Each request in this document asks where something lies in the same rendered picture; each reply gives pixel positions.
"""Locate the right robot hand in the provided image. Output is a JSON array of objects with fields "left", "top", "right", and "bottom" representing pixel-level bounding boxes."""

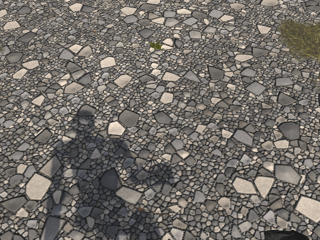
[{"left": 264, "top": 230, "right": 309, "bottom": 240}]

